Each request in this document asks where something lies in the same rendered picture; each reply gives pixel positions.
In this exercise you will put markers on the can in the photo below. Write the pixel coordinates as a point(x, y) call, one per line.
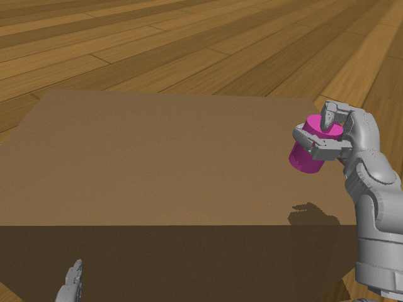
point(300, 158)

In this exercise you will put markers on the right robot hand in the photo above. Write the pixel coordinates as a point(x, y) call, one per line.
point(360, 133)

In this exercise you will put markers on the left robot hand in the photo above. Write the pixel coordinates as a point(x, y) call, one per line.
point(72, 290)

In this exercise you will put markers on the right robot arm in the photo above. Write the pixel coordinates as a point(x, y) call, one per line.
point(376, 190)

